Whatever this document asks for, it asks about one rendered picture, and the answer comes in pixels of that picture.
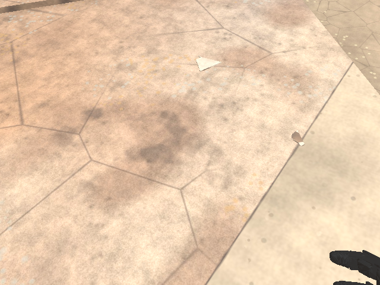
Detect right robot hand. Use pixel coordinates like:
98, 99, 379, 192
330, 250, 380, 285

